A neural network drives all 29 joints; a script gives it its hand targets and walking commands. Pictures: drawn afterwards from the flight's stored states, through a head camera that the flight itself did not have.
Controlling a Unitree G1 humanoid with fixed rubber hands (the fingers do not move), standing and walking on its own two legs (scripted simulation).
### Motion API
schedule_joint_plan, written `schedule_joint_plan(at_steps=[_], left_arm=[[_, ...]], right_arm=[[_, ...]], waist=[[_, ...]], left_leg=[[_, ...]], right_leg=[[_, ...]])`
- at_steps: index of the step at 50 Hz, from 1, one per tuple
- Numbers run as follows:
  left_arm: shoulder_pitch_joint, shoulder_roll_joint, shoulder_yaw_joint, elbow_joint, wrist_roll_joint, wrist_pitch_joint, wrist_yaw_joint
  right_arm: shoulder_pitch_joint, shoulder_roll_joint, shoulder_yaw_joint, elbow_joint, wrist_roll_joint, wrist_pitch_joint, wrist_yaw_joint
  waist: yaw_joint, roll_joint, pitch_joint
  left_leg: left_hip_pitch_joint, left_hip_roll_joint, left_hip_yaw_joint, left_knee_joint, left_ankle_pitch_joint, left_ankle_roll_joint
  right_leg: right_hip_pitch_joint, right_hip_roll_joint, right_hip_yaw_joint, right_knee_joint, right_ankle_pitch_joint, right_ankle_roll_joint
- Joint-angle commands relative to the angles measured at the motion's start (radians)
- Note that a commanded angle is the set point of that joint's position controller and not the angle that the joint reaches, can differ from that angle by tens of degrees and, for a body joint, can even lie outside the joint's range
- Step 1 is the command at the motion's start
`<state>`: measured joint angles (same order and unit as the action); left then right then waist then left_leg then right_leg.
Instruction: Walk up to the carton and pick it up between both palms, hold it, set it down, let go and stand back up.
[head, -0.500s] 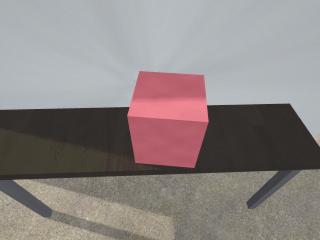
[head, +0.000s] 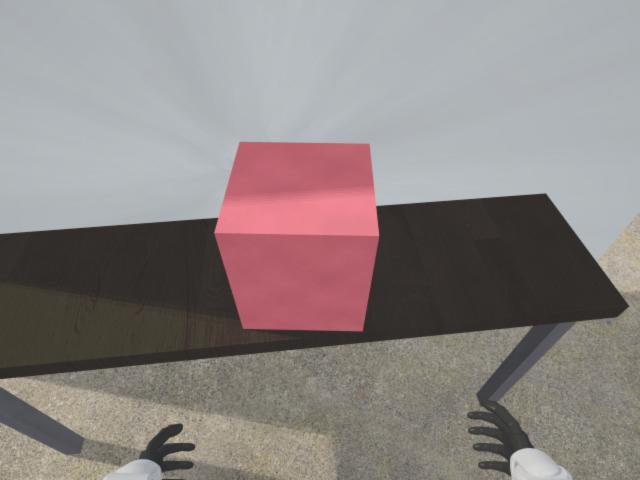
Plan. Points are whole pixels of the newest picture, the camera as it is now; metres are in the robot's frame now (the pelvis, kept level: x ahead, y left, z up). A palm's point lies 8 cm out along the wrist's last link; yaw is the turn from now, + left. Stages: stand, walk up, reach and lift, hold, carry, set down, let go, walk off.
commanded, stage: reach and lift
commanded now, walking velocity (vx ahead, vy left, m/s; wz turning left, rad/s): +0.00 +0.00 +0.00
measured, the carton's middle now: (303, 240) +0.49 +0.04 -0.02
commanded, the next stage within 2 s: none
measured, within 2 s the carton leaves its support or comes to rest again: neither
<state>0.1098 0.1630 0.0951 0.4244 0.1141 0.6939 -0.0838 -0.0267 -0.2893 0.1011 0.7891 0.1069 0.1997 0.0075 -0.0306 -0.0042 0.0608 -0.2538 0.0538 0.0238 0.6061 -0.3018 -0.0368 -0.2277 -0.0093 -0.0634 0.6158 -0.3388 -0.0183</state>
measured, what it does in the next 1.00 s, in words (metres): stands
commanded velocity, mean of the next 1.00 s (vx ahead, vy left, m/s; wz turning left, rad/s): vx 0.00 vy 0.00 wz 0.00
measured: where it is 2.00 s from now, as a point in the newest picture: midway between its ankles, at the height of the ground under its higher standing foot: outside the picture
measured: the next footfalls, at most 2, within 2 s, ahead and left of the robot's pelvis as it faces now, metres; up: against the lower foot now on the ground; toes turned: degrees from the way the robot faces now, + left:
none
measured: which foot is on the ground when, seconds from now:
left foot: down 0.00-1.00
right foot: down 0.00-1.00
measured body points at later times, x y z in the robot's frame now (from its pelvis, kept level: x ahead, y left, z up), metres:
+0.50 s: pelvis +0.01 +0.02 +0.02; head +0.01 +0.02 +0.46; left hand +0.18 +0.25 -0.08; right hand +0.17 -0.21 -0.08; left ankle +0.02 +0.14 -0.73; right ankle +0.00 -0.10 -0.73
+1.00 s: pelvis +0.00 +0.02 +0.01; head -0.01 +0.02 +0.46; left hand +0.20 +0.25 -0.06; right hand +0.19 -0.19 -0.06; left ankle +0.02 +0.14 -0.73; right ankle +0.00 -0.10 -0.73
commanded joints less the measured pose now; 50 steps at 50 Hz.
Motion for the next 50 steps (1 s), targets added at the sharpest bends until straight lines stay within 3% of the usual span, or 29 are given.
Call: schedule_joint_plan(at_steps=[1,4,7,8,10,14,16,18,21,25,30,34,37,39,42,43,44,47,50], left_arm=[[-0.177,0.212,0.102,-0.047,0.010,-0.200,0.022],[-0.292,0.225,0.068,-0.098,-0.057,-0.300,0.041],[-0.397,0.282,0.052,-0.165,-0.121,-0.358,0.066],[-0.351,0.287,0.043,-0.162,-0.135,-0.370,0.073],[-0.233,0.277,0.028,-0.127,-0.159,-0.380,0.074],[0.047,0.225,0.044,-0.003,-0.143,-0.350,0.038],[0.131,0.180,0.046,0.045,-0.126,-0.343,0.026],[0.160,0.146,0.052,0.055,-0.112,-0.355,0.027],[0.089,0.112,0.018,0.052,-0.107,-0.410,0.048],[-0.062,0.109,-0.023,0.032,-0.125,-0.535,0.073],[-0.105,0.143,-0.031,-0.050,-0.139,-0.679,0.115],[-0.075,0.133,-0.056,-0.031,-0.176,-0.722,0.135],[-0.043,0.136,-0.071,0.019,-0.190,-0.715,0.133],[-0.056,0.136,-0.079,0.026,-0.207,-0.717,0.126],[-0.062,0.132,-0.068,0.123,-0.215,-0.716,0.111],[-0.083,0.131,-0.077,0.136,-0.223,-0.724,0.106],[-0.116,0.133,-0.071,0.144,-0.226,-0.735,0.105],[-0.128,0.131,-0.085,0.181,-0.239,-0.788,0.102],[-0.156,0.134,-0.073,0.177,-0.233,-0.847,0.099]], right_arm=[[-0.078,0.040,-0.064,-0.252,-0.097,-0.118,0.004],[-0.077,0.081,-0.126,-0.315,-0.124,-0.171,0.010],[-0.093,0.081,-0.157,-0.329,-0.126,-0.222,-0.014],[-0.054,0.089,-0.160,-0.322,-0.113,-0.237,-0.023],[0.026,0.076,-0.148,-0.287,-0.093,-0.257,-0.044],[0.158,0.023,-0.092,-0.182,-0.029,-0.286,-0.073],[0.186,-0.011,-0.068,-0.118,-0.011,-0.307,-0.067],[0.170,-0.029,-0.061,-0.104,-0.019,-0.334,-0.057],[0.097,-0.022,-0.069,-0.124,-0.054,-0.364,-0.033],[0.078,0.041,-0.115,-0.156,-0.108,-0.400,0.006],[0.137,0.093,-0.151,-0.206,-0.107,-0.460,0.017],[0.145,0.097,-0.177,-0.186,-0.109,-0.479,0.014],[0.129,0.089,-0.183,-0.175,-0.102,-0.474,0.002],[0.098,0.077,-0.184,-0.190,-0.108,-0.478,-0.005],[0.052,0.083,-0.170,-0.178,-0.110,-0.474,-0.014],[0.040,0.077,-0.171,-0.185,-0.113,-0.476,-0.017],[0.007,0.083,-0.167,-0.196,-0.114,-0.478,-0.016],[0.003,0.100,-0.144,-0.189,-0.102,-0.495,-0.016],[-0.002,0.105,-0.118,-0.163,-0.067,-0.523,-0.014]], waist=[[0.071,-0.110,-0.006],[0.046,-0.016,-0.159],[0.018,0.036,-0.362],[0.014,0.056,-0.420],[0.011,0.055,-0.454],[0.045,0.029,-0.357],[0.055,0.022,-0.260],[0.069,-0.001,-0.178],[0.077,-0.030,-0.058],[0.065,0.013,0.023],[0.059,0.059,-0.105],[0.048,0.060,-0.142],[0.055,0.066,-0.143],[0.055,0.040,-0.130],[0.079,-0.011,-0.065],[0.067,-0.027,-0.054],[0.082,-0.029,-0.058],[0.087,-0.052,-0.052],[0.089,-0.022,-0.097]], left_leg=[[-0.095,-0.065,0.107,-0.071,0.053,0.033],[-0.112,-0.035,0.105,-0.034,0.023,0.040],[-0.128,-0.019,0.097,0.014,0.014,0.041],[-0.108,-0.019,0.101,0.020,0.048,0.037],[-0.045,-0.025,0.093,0.005,0.159,0.024],[0.155,-0.061,0.074,-0.050,0.444,-0.016],[0.220,-0.074,0.055,-0.093,0.557,-0.039],[0.256,-0.079,0.046,-0.129,0.583,-0.045],[0.235,-0.077,0.049,-0.187,0.496,-0.037],[0.156,-0.051,0.064,-0.238,0.271,-0.010],[0.150,-0.036,0.068,-0.232,0.166,0.016],[0.136,-0.031,0.063,-0.244,0.094,0.018],[0.127,-0.038,0.056,-0.248,0.090,0.016],[0.112,-0.041,0.053,-0.252,0.093,0.013],[0.091,-0.045,0.052,-0.258,0.076,0.018],[0.086,-0.049,0.052,-0.259,0.070,0.017],[0.071,-0.046,0.053,-0.261,0.058,0.016],[0.062,-0.049,0.055,-0.250,0.107,0.017],[0.111,-0.047,0.049,-0.215,0.195,0.009]], right_leg=[[-0.050,-0.020,0.068,-0.200,0.137,0.055],[-0.076,-0.033,0.066,-0.132,0.076,0.035],[-0.050,-0.056,0.077,-0.059,0.154,0.028],[-0.040,-0.054,0.076,-0.049,0.205,0.029],[0.007,-0.030,0.042,-0.045,0.321,0.033],[0.072,0.019,0.006,-0.121,0.535,0.045],[0.084,0.055,-0.016,-0.172,0.544,0.037],[0.066,0.073,-0.024,-0.226,0.476,0.027],[0.023,0.090,-0.032,-0.289,0.301,0.014],[-0.015,0.064,-0.009,-0.314,0.103,-0.005],[0.004,0.028,0.042,-0.293,0.066,-0.012],[0.015,0.016,0.053,-0.289,0.030,-0.018],[0.031,0.019,0.054,-0.287,0.014,-0.022],[0.041,0.022,0.048,-0.285,0.012,-0.019],[0.030,0.023,0.045,-0.289,-0.019,-0.016],[0.025,0.022,0.046,-0.291,-0.020,-0.015],[0.028,0.023,0.043,-0.285,-0.032,-0.014],[0.043,0.026,0.048,-0.274,0.009,-0.010],[0.036,0.025,0.060,-0.266,0.066,-0.011]])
